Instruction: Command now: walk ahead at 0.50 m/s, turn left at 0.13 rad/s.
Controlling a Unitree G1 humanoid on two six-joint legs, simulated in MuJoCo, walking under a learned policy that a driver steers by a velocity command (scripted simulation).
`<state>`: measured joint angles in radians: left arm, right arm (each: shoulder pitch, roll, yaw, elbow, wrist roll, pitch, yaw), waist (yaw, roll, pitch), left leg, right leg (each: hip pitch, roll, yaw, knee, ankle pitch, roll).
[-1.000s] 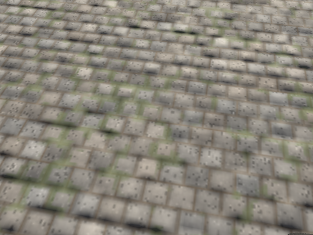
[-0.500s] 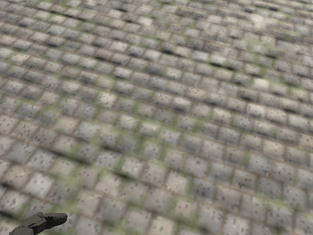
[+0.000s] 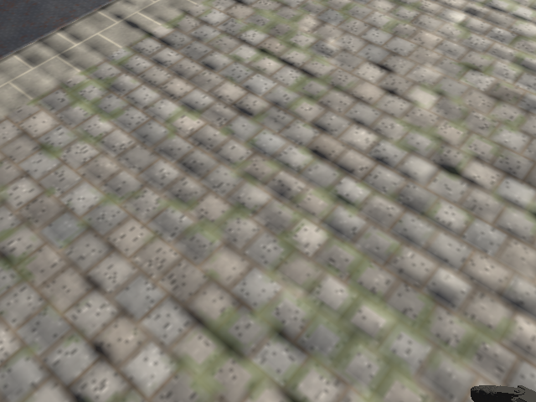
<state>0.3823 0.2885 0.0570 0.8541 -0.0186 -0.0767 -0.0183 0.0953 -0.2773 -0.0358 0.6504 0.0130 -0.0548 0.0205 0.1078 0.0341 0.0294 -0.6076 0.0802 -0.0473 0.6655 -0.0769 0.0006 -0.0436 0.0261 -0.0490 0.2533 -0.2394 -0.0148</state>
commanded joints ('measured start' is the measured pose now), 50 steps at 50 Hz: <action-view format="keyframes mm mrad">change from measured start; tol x32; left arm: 1 -23 185 40 -48 -12 -4 4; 50 -241 167 54 -221 -3 118 51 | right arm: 1 -96 -62 -13 -89 8 -19 11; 8 364 -257 -85 20 -5 -5 -7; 50 146 -119 -48 55 -7 19 -45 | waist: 1 -28 -121 17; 8 -222 226 -384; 50 -137 -180 -121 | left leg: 1 76 -25 30 -88 44 13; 6 619 -20 13 -177 -7 123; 8 989 300 -690 -349 -252 326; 15 445 108 -261 -488 48 272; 29 534 29 -70 -108 433 99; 31 133 -146 19 440 -434 -35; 33 -1 -111 -64 605 -537 -57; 50 400 -108 -35 -247 -107 -27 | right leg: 1 -35 -266 148 -83 253 -163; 6 -135 -191 36 377 492 -66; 9 -758 -66 126 1008 -287 5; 27 -400 -48 86 252 310 -15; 31 296 -374 501 259 941 -317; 36 -113 -258 474 62 315 -244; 50 -297 -109 515 104 -5 -130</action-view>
